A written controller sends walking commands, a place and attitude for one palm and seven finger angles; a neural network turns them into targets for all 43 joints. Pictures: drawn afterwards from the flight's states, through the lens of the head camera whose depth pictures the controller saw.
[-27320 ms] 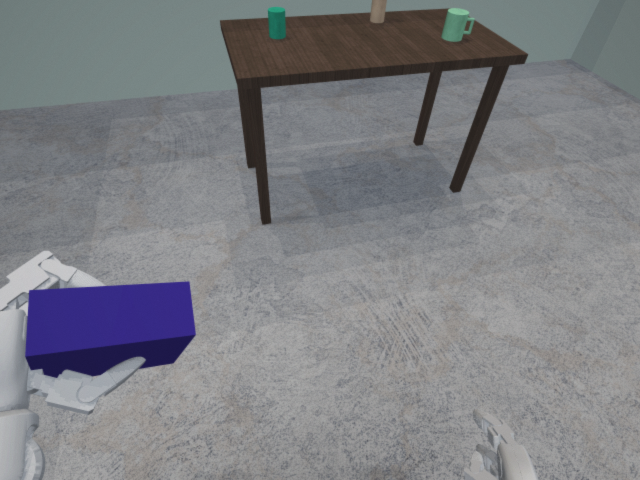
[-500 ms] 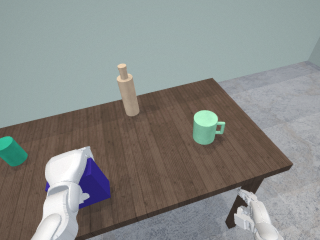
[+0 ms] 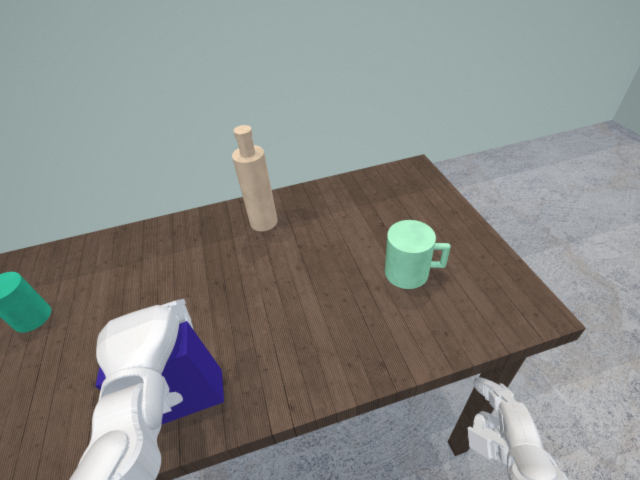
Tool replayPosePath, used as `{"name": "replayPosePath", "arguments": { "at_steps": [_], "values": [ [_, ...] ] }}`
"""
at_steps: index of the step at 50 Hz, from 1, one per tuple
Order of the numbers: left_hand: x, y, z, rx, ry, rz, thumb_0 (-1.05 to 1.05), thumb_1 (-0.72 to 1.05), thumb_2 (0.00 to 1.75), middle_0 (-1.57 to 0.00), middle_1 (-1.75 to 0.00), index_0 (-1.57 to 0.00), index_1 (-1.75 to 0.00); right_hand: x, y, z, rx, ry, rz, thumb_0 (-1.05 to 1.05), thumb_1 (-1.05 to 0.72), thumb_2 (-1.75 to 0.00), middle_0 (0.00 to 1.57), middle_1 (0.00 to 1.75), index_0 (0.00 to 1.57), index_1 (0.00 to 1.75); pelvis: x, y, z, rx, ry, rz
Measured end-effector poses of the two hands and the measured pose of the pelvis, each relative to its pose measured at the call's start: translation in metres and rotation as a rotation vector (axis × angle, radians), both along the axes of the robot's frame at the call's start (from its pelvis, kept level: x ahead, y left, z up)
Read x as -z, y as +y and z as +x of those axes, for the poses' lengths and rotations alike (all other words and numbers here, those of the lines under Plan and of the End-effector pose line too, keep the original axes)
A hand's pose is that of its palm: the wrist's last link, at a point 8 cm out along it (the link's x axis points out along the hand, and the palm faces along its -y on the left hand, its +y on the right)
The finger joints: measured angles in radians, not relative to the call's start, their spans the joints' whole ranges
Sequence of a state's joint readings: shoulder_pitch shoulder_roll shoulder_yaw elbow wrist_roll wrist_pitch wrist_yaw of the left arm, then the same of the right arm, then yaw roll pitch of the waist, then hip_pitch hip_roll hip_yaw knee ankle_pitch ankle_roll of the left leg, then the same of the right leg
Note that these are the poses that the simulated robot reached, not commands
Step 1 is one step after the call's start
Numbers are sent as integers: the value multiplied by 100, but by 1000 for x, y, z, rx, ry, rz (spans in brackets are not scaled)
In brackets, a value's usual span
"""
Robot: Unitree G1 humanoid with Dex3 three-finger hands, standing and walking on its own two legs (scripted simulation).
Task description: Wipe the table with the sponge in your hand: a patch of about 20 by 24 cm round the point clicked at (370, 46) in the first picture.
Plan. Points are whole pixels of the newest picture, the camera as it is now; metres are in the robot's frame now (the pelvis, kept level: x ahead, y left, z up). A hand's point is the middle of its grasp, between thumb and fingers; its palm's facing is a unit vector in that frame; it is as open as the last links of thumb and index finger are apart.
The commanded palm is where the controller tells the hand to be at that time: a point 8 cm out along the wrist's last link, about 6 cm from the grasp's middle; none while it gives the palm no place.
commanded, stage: lower the sponge onto the table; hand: left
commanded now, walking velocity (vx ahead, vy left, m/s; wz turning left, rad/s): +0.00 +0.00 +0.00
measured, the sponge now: (173, 384) +0.22 +0.25 -0.02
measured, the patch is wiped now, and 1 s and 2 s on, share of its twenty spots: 0.00 0.00 0.25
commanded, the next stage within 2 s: wipe forward along the first lane in 0.74 s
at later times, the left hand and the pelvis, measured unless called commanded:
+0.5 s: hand (166, 369) +0.23 +0.25 +0.01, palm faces -0.04 -0.14 -0.99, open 9.6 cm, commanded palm +0.20 +0.25 +0.08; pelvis +0.00 +0.00 +0.00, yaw +0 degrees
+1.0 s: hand (168, 368) +0.23 +0.26 +0.01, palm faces -0.04 -0.12 -0.99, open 9.6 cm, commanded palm +0.21 +0.26 +0.06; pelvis +0.00 +0.00 +0.00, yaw +0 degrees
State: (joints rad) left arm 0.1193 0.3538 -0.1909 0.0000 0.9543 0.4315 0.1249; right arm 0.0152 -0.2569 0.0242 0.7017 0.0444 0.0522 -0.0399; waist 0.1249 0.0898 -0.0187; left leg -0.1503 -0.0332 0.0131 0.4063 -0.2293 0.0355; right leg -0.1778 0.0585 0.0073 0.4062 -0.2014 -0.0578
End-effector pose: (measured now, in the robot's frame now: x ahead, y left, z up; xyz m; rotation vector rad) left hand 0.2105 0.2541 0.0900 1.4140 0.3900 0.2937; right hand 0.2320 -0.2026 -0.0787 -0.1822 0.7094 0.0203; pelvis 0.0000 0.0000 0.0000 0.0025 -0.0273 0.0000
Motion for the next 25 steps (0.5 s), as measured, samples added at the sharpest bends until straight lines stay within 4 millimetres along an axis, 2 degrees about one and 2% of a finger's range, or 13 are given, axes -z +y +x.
{"name": "replayPosePath", "arguments": {
  "at_steps": [16, 25],
  "values": [
    [13, 4, -2, -9, 9, -4, 0, -46, 105, -79, -138, -78, -138, 1, 1, 0, 11, 1, -6, 1, -91, -90, 20, 30, 21, 30, 1, 2, 1, 0, 15, -2],
    [20, 0, -1, 10, 8, -1, 0, -46, 105, -79, -138, -78, -138, 2, 2, 0, 17, 1, -3, 1, -91, -90, 20, 30, 21, 30, 2, 4, 1, 0, 23, -2]
  ]
}}
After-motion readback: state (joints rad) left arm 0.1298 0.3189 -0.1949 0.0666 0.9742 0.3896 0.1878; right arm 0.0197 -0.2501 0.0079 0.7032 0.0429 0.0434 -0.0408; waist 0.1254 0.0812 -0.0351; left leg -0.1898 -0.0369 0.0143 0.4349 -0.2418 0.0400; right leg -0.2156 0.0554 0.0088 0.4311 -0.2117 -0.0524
